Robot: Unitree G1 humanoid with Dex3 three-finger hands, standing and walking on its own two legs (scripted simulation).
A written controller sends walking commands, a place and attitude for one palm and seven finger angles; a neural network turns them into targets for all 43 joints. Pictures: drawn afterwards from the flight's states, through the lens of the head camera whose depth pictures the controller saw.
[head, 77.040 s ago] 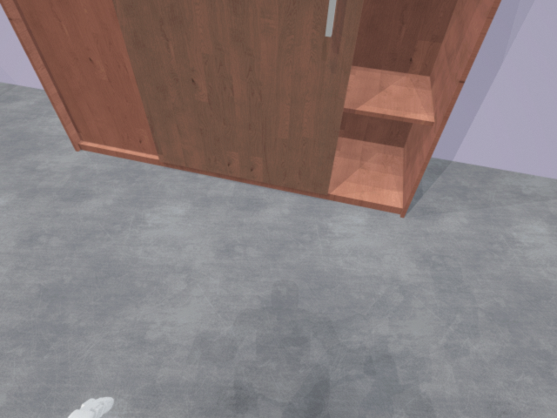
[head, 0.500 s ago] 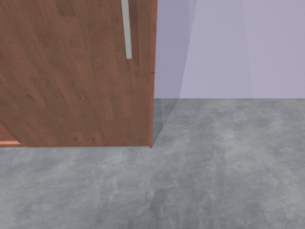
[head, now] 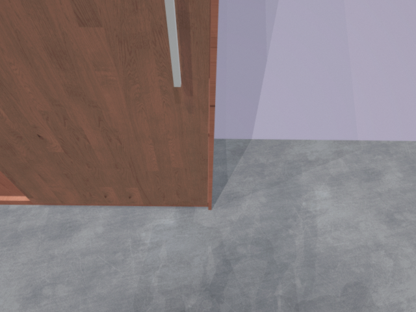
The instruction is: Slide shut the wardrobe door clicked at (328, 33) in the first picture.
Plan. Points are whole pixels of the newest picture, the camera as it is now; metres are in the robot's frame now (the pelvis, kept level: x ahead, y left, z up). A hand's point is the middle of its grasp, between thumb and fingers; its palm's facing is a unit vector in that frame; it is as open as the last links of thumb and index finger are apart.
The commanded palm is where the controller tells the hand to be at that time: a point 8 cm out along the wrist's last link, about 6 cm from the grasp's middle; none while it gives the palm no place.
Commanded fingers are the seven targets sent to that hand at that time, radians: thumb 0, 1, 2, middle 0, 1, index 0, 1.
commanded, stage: take the last steps up to it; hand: left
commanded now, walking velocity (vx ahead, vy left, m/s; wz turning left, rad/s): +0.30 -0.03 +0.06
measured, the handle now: (173, 27) +0.72 +0.13 +0.21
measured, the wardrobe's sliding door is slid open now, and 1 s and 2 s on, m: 0.00 0.00 0.00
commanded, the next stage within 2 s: come to a stop and stand still in 0.48 s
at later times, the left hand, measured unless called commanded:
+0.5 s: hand (123, 280) +0.22 +0.22 -0.16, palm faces +0.04 -0.97 -0.23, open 7.4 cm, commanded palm none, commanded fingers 0.00 0.90 0.90 -0.20 -0.30 -0.20 -0.30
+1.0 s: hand (139, 242) +0.31 +0.20 -0.16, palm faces +0.02 -0.95 -0.30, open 7.4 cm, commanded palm none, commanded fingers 0.00 0.90 0.90 -0.20 -0.30 -0.20 -0.30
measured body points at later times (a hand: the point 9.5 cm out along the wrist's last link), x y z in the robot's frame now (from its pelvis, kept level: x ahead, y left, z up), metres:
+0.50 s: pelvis +0.15 +0.02 +0.00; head +0.18 +0.01 +0.45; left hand +0.22 +0.27 -0.14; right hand +0.15 -0.20 -0.17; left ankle +0.14 +0.15 -0.73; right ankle +0.20 -0.10 -0.72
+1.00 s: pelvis +0.24 -0.01 +0.00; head +0.31 -0.03 +0.44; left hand +0.31 +0.25 -0.14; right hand +0.30 -0.24 -0.17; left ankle +0.25 +0.14 -0.73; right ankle +0.22 -0.11 -0.73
